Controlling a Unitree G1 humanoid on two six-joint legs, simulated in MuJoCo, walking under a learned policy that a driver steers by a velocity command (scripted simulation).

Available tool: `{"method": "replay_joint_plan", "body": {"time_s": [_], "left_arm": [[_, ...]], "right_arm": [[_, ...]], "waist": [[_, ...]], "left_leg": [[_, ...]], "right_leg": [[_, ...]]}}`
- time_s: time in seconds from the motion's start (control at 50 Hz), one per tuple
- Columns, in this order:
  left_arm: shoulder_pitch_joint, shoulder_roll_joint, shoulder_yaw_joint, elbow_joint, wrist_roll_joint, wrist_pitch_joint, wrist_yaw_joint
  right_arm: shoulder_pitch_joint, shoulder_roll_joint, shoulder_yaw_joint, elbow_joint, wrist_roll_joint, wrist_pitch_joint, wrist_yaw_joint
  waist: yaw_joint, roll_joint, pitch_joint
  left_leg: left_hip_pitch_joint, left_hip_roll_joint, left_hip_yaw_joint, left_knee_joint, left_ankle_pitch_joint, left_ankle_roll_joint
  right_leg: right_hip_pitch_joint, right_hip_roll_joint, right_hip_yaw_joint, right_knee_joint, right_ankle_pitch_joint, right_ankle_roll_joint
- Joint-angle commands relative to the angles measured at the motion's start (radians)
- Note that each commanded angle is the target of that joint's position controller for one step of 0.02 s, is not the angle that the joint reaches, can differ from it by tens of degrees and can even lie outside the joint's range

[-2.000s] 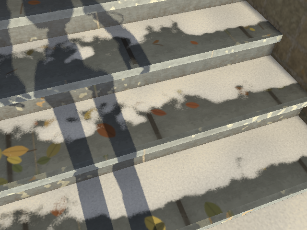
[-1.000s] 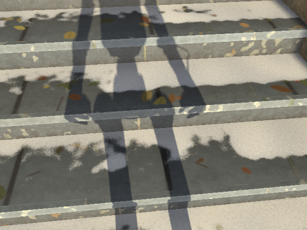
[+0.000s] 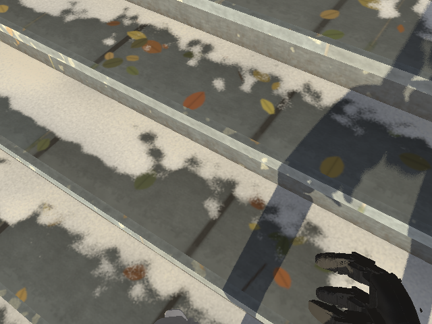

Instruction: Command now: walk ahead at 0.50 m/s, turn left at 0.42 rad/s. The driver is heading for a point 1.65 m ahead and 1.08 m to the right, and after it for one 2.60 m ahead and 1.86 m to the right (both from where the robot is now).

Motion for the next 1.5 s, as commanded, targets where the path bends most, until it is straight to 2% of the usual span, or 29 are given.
{"method": "replay_joint_plan", "body": {"time_s": [0.02,0.06,0.08,0.14,0.3,0.38,0.42,0.46,0.5,0.52,0.54,0.56,0.58,0.6,0.64,0.76,0.88,0.94,0.98,1.02,1.04,1.06,1.08,1.12,1.18,1.24,1.3,1.42,1.5], "left_arm": [[0.026,0.199,0.033,-0.089,0.005,-0.125,-0.076],[-0.162,0.113,0.048,-0.147,-0.065,-0.114,-0.090],[-0.297,0.051,0.029,-0.213,-0.051,-0.107,-0.068],[-0.259,-0.051,-0.026,-0.241,-0.042,-0.081,-0.077],[-0.376,-0.068,-0.062,-0.332,-0.025,-0.007,-0.077],[-0.581,-0.033,-0.072,-0.428,-0.009,-0.019,-0.071],[-0.634,-0.020,-0.070,-0.448,-0.005,-0.018,-0.093],[-0.568,-0.023,-0.060,-0.419,0.008,-0.018,-0.107],[-0.378,0.065,-0.016,-0.369,0.008,-0.014,-0.119],[-0.275,0.128,0.014,-0.334,0.008,-0.008,-0.128],[-0.168,0.264,0.060,-0.306,0.019,-0.001,-0.124],[-0.127,0.306,0.077,-0.282,0.026,0.017,-0.093],[-0.090,0.229,0.052,-0.245,0.050,0.004,-0.077],[-0.073,0.133,0.029,-0.211,0.038,-0.005,-0.080],[-0.140,-0.005,-0.014,-0.166,0.028,-0.027,-0.098],[-0.133,0.044,-0.011,-0.120,0.002,-0.015,-0.108],[0.114,0.070,-0.008,-0.045,-0.002,0.005,-0.058],[0.184,0.030,-0.005,-0.042,-0.026,0.027,-0.016],[0.054,0.072,-0.002,-0.073,0.006,-0.008,-0.014],[-0.135,0.229,0.037,-0.117,0.004,-0.031,-0.017],[-0.222,0.200,0.034,-0.165,0.025,-0.050,-0.024],[-0.127,0.001,0.003,-0.212,0.025,-0.070,-0.060],[-0.117,0.066,0.016,-0.201,0.054,-0.081,-0.103],[-0.301,0.016,0.004,-0.330,0.019,-0.048,-0.131],[-0.217,-0.068,-0.027,-0.339,-0.028,-0.020,-0.129],[-0.233,-0.118,-0.063,-0.357,-0.043,-0.009,-0.129],[-0.317,-0.040,-0.054,-0.375,-0.006,0.013,-0.100],[-0.597,-0.070,-0.068,-0.497,-0.028,0.018,-0.066],[-0.735,-0.067,-0.099,-0.581,-0.030,0.013,-0.117]], "right_arm": [[0.463,-0.361,-0.153,0.062,-0.044,0.007,-0.075],[0.442,-0.208,-0.097,0.150,-0.061,-0.028,-0.042],[0.416,-0.139,-0.077,0.209,-0.050,-0.052,-0.027],[0.301,0.018,-0.033,0.287,-0.086,-0.078,0.002],[0.389,-0.026,0.000,0.406,-0.092,-0.059,-0.019],[0.454,-0.114,-0.016,0.424,-0.095,-0.053,-0.092],[0.438,-0.160,-0.031,0.440,-0.070,-0.060,-0.116],[0.455,-0.225,-0.043,0.442,-0.048,-0.052,-0.124],[0.393,-0.302,-0.064,0.400,-0.038,-0.040,-0.128],[0.355,-0.315,-0.073,0.369,-0.033,-0.040,-0.128],[0.356,-0.227,-0.056,0.281,-0.044,-0.060,-0.120],[0.276,-0.135,-0.043,0.247,-0.072,-0.098,-0.082],[0.307,-0.119,-0.057,0.247,-0.049,-0.127,-0.039],[0.229,-0.093,-0.050,0.200,-0.032,-0.126,-0.020],[0.140,-0.019,-0.024,0.129,-0.077,-0.128,-0.019],[0.150,0.035,0.038,0.056,-0.072,-0.115,-0.021],[-0.163,0.091,0.086,-0.084,-0.065,-0.144,-0.042],[-0.404,0.100,0.102,-0.204,-0.084,-0.149,-0.037],[-0.149,-0.035,0.023,-0.144,-0.054,-0.145,-0.062],[0.269,-0.242,-0.074,-0.058,-0.036,-0.131,-0.077],[0.480,-0.322,-0.099,0.011,-0.065,-0.124,-0.072],[0.497,-0.338,-0.106,0.075,-0.099,-0.109,-0.080],[0.422,-0.232,-0.092,0.055,-0.093,-0.086,-0.114],[0.304,-0.024,-0.039,0.164,-0.067,-0.060,-0.123],[0.311,0.067,-0.022,0.312,-0.093,-0.066,-0.087],[0.314,0.041,-0.028,0.374,-0.084,-0.072,-0.051],[0.270,-0.040,-0.022,0.357,-0.108,-0.084,-0.051],[0.567,-0.112,-0.044,0.394,-0.090,-0.065,-0.107],[0.547,-0.137,-0.055,0.367,-0.072,-0.029,-0.155]], "waist": [[-0.194,0.213,-0.716],[-0.154,0.041,-0.469],[-0.132,-0.013,-0.244],[0.015,0.039,-0.108],[0.040,0.099,0.017],[-0.029,0.169,-0.024],[-0.033,0.150,-0.044],[0.014,0.141,-0.161],[0.107,0.275,-0.248],[0.151,0.285,-0.297],[0.137,-0.003,-0.368],[0.107,-0.272,-0.412],[0.062,-0.203,-0.399],[0.041,-0.105,-0.259],[-0.050,0.044,-0.078],[-0.107,0.073,-0.039],[0.049,-0.089,-0.071],[0.089,-0.086,-0.047],[-0.084,-0.237,-0.248],[-0.328,-0.333,-0.425],[-0.376,-0.135,-0.588],[-0.222,0.480,-0.678],[-0.223,0.394,-0.621],[-0.092,0.068,-0.156],[0.032,0.012,-0.036],[0.072,0.026,-0.002],[0.060,0.052,-0.010],[-0.112,0.119,-0.012],[-0.123,0.097,0.002]], "left_leg": [[1.238,0.295,-1.156,-0.905,-0.119,0.276],[0.979,0.306,-0.932,-0.910,-0.235,0.137],[0.787,0.271,-0.750,-0.861,-0.125,0.101],[0.555,0.198,-0.383,-0.815,0.111,0.033],[0.588,0.200,-0.110,-0.951,0.123,-0.089],[0.687,0.228,-0.054,-1.123,0.264,-0.015],[0.743,0.232,0.027,-1.189,0.541,-0.011],[0.862,0.247,0.087,-1.035,1.383,0.007],[1.083,0.309,0.038,-0.777,1.894,0.023],[1.074,0.275,0.019,-0.583,1.778,0.011],[0.677,0.140,-0.013,-0.240,1.321,-0.051],[0.335,-0.120,-0.174,0.162,0.173,-0.102],[0.246,-0.081,-0.364,0.390,0.139,-0.073],[0.151,-0.058,-0.346,0.441,0.170,-0.052],[0.047,-0.009,-0.284,0.576,0.211,-0.012],[-0.247,0.059,-0.177,0.648,0.251,-0.024],[-0.535,0.030,-0.050,0.598,0.195,-0.101],[-0.187,0.039,-0.008,0.109,0.094,-0.117],[0.406,-0.109,0.081,-0.052,0.094,-0.071],[0.707,-0.050,-0.197,-0.328,-0.010,0.014],[1.016,0.106,-0.447,-0.448,-0.118,0.073],[1.299,0.362,-1.048,-0.820,-0.070,0.237],[1.193,0.405,-1.313,-0.951,-0.207,0.249],[0.737,0.341,-0.854,-0.912,-0.275,0.134],[0.547,0.269,-0.456,-0.890,-0.075,0.046],[0.528,0.218,-0.184,-0.906,0.007,-0.016],[0.387,0.194,-0.057,-0.946,0.065,0.024],[1.011,0.368,-0.169,-0.948,0.135,0.011],[0.846,0.307,-0.039,-1.160,0.094,0.021]], "right_leg": [[-0.647,0.262,0.370,1.080,0.062,-0.076],[-0.809,0.231,0.475,1.382,0.011,-0.109],[-0.923,0.205,0.450,1.439,-0.011,-0.140],[-0.998,0.185,0.519,1.478,0.091,-0.220],[-1.490,0.227,0.405,1.593,0.178,-0.159],[-1.412,0.173,0.280,1.296,0.153,-0.088],[-1.221,0.150,0.171,1.046,0.046,-0.130],[-0.926,0.260,0.054,0.869,-0.067,-0.208],[-0.787,0.351,0.072,0.619,-0.209,-0.248],[-0.636,0.357,0.201,0.430,-0.171,-0.269],[-0.292,0.197,0.631,0.285,-0.118,-0.367],[-0.114,0.047,1.193,-0.141,-0.280,-0.460],[-0.144,0.008,1.253,-0.229,-0.443,-0.394],[-0.271,0.033,1.149,-0.183,-0.476,-0.341],[-0.539,0.118,0.881,-0.096,-0.271,-0.294],[-0.558,0.206,0.620,-0.105,-0.053,-0.183],[-0.307,0.171,0.768,-0.141,0.125,-0.213],[-0.406,0.099,0.789,-0.394,0.290,-0.265],[-0.424,0.137,0.664,-0.305,1.195,-0.263],[-0.210,0.124,0.645,0.094,1.631,-0.212],[-0.338,0.169,0.640,0.349,1.358,-0.223],[-0.749,0.411,0.603,0.776,0.162,-0.157],[-0.860,0.401,0.675,1.149,0.020,-0.133],[-1.023,0.317,0.486,1.403,0.053,-0.140],[-1.116,0.262,0.484,1.672,0.074,-0.197],[-1.289,0.218,0.491,1.596,0.131,-0.199],[-1.214,0.225,0.385,1.423,0.322,-0.104],[-1.772,0.138,0.448,1.603,0.073,-0.068],[-1.442,0.054,0.226,1.108,0.042,-0.046]]}}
